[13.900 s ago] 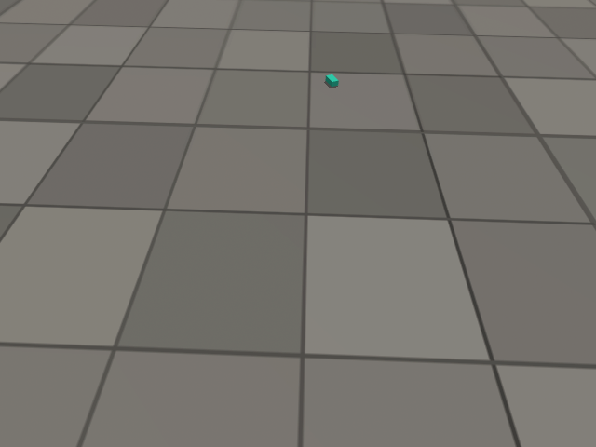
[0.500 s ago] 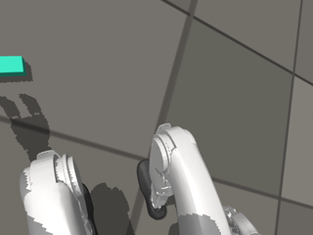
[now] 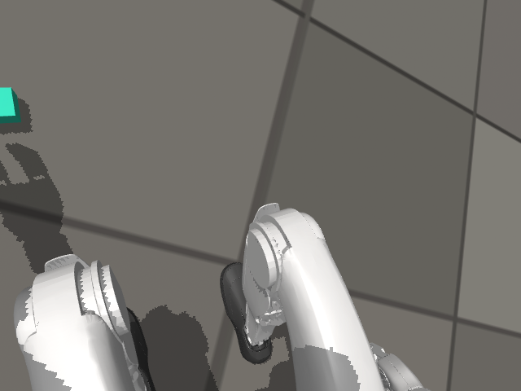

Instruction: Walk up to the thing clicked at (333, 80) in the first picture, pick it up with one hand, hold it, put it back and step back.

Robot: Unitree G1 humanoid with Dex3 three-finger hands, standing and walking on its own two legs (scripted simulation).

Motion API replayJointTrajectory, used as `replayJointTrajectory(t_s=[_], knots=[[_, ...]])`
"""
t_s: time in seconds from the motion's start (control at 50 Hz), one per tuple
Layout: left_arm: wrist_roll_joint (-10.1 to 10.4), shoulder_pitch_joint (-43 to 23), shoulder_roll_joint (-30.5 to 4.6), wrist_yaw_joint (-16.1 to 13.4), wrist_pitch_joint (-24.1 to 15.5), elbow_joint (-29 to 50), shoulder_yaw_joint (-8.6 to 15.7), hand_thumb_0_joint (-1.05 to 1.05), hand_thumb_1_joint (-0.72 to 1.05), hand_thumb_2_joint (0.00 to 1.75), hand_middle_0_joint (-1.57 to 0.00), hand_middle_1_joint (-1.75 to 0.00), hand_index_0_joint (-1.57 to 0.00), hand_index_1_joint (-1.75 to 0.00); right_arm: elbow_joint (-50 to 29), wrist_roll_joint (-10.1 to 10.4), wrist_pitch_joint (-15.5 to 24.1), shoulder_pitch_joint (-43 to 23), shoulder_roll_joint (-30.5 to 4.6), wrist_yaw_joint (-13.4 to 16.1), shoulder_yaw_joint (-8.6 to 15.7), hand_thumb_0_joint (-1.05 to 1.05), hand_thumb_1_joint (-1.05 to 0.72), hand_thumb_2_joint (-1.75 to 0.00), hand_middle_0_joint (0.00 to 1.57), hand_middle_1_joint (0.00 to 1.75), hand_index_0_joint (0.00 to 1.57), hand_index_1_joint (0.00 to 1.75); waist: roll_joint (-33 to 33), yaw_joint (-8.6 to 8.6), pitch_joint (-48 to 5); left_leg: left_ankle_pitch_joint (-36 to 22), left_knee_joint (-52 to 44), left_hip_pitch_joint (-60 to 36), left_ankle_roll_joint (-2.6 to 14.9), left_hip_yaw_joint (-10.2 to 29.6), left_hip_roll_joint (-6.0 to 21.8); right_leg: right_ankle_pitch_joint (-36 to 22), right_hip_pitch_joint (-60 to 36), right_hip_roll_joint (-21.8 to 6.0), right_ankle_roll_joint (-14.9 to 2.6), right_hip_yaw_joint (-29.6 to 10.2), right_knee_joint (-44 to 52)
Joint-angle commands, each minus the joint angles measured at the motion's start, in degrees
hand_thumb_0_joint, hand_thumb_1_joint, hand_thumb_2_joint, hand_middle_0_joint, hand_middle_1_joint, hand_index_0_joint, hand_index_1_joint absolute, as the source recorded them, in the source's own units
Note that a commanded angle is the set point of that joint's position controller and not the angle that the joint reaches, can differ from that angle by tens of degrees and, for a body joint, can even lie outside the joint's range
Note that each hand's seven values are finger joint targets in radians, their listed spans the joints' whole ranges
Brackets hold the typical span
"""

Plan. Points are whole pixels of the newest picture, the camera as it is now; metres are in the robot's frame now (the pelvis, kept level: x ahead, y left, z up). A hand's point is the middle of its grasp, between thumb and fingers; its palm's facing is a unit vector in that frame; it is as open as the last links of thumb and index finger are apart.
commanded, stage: rise first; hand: left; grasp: from above
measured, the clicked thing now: out of the picture +0.57 +0.31 -0.31
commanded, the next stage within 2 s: approach in 1.28 s
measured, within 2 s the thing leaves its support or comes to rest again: neither
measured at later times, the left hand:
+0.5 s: hand out of the picture +0.50 +0.33 -0.18, palm faces -0.47 -0.06 -0.88, open 12.1 cm
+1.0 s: hand out of the picture +0.50 +0.34 -0.18, palm faces -0.49 -0.06 -0.87, open 11.7 cm
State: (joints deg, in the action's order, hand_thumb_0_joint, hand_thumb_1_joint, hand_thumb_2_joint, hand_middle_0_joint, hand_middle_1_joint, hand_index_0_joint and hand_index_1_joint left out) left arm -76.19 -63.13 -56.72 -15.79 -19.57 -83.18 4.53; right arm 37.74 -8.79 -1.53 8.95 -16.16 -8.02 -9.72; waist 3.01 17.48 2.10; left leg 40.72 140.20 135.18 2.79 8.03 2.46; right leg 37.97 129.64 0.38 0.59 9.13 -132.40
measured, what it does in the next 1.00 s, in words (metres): stands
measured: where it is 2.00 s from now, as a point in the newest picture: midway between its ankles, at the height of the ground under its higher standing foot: (195, 353)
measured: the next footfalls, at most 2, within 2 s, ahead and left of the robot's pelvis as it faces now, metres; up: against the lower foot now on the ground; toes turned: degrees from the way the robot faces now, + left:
none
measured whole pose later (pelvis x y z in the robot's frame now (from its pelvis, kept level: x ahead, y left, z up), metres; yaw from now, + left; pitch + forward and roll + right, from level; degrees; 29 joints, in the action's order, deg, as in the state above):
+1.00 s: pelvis -0.01 +0.00 +0.00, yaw -1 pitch +33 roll -13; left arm -75.8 -67.0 -60.6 -14.3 -18.9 -85.7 2.7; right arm 35.3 -8.5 -1.5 9.7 -17.0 -7.4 -13.5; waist 3.9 20.6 4.2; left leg 39.7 140.2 135.1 2.9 9.0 2.5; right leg 36.6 129.1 0.8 0.9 9.9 -131.5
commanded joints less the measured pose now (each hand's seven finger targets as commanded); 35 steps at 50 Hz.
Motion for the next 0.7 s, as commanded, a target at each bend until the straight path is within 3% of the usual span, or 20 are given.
replayJointTrajectory(t_s=[0.0, 0.16, 0.2, 0.36, 0.38, 0.5, 0.62, 0.66, 0.68], knots=[[1.47, -17.24, -14.28, -2.28, 0.14, 8.07, 1.48, 0.00, -0.21, 0.72, -0.35, -0.74, -0.37, -0.73, 0.63, -0.07, -0.44, 13.25, -16.55, 0.90, 5.18, 0.00, -0.91, -0.90, 0.20, 0.30, 0.20, 0.30, -26.52, 0.99, -40.00, -16.90, -14.16, -34.97, -1.47, -0.87, -0.77, -14.91, -17.06, 2.54, -2.44, 1.74, 11.01], [1.30, -18.67, -14.89, -2.58, 0.11, 7.91, 1.45, 0.00, -0.20, 0.71, -0.37, -0.73, -0.38, -0.72, 0.01, -0.03, -0.56, 13.42, -16.76, 0.75, 4.62, 0.00, -0.91, -0.90, 0.20, 0.30, 0.20, 0.30, -25.72, 1.67, -40.16, -16.55, -13.68, -33.85, -1.24, -1.18, -0.84, -15.15, -18.29, 2.68, -2.27, 1.78, 11.43], [1.50, -18.98, -14.17, -2.68, 0.11, 6.74, 0.81, 0.00, -0.21, 0.72, -0.36, -0.74, -0.37, -0.73, -0.16, -0.08, -0.33, 13.34, -16.58, 0.73, 4.23, 0.00, -0.91, -0.90, 0.20, 0.30, 0.20, 0.30, -25.19, 2.55, -38.33, -14.98, -13.77, -32.35, -1.14, -1.21, -0.83, -14.27, -18.28, 2.73, -2.23, 1.72, 11.86], [1.11, -21.12, -16.04, -3.30, 0.67, 7.00, 1.33, 0.00, -0.20, 0.72, -0.38, -0.72, -0.38, -0.72, -0.66, -0.08, -0.14, 13.41, -17.17, 0.79, 3.63, 0.00, -0.91, -0.90, 0.20, 0.30, 0.20, 0.30, -27.91, 2.92, -39.53, -15.81, -14.25, -33.82, -1.43, -0.89, -0.67, -14.91, -18.49, 2.76, -2.32, 1.97, 11.58], [0.73, -20.08, -15.19, -3.16, 0.82, 5.40, 0.42, 0.00, -0.20, 0.72, -0.37, -0.73, -0.38, -0.72, -0.59, -0.14, -0.23, 13.56, -16.95, 0.79, 3.37, 0.00, -0.91, -0.90, 0.20, 0.30, 0.20, 0.30, -26.91, 3.19, -39.38, -15.32, -14.18, -33.05, -1.35, -1.00, -0.65, -14.66, -19.20, 2.95, -2.30, 2.03, 11.70], [0.96, -22.18, -15.76, -2.84, 1.49, 6.01, 0.16, 0.00, -0.21, 0.72, -0.38, -0.71, -0.38, -0.72, -0.75, -0.06, 0.13, 13.67, -17.27, 1.02, 2.93, 0.00, -0.91, -0.90, 0.20, 0.30, 0.20, 0.30, -27.45, 4.07, -38.60, -15.23, -13.96, -34.10, -1.29, -0.68, -0.45, -14.69, -18.26, 2.79, -2.26, 1.99, 11.94], [1.03, -21.30, -17.98, -2.23, 1.97, 5.84, 0.83, 0.00, -0.18, 0.70, -0.41, -0.68, -0.41, -0.68, -1.19, 0.12, -0.16, 13.67, -17.86, 1.16, 2.48, 0.00, -0.91, -0.90, 0.20, 0.30, 0.20, 0.30, -28.79, 3.51, -39.79, -17.12, -14.38, -34.89, -1.61, -0.41, -0.33, -15.76, -19.06, 2.76, -2.34, 2.24, 11.54], [1.14, -20.49, -17.01, -1.67, 2.03, 5.47, 0.13, 0.00, -0.17, 0.69, -0.41, -0.69, -0.41, -0.69, -1.57, 0.19, -0.18, 13.70, -17.82, 1.09, 2.27, 0.00, -0.91, -0.90, 0.20, 0.30, 0.20, 0.30, -29.32, 4.01, -37.94, -16.21, -14.67, -34.55, -1.75, -0.13, -0.31, -15.08, -18.42, 2.68, -2.44, 2.33, 11.40], [1.16, -20.15, -17.25, -1.63, 2.06, 5.48, 0.12, 0.00, -0.16, 0.69, -0.41, -0.68, -0.42, -0.68, -1.45, 0.21, -0.36, 13.28, -17.69, 1.16, 2.26, 0.00, -0.91, -0.90, 0.20, 0.30, 0.20, 0.30, -28.64, 3.28, -38.46, -15.59, -14.31, -33.70, -1.50, -0.64, -0.32, -14.86, -18.74, 2.93, -2.41, 2.11, 11.76]])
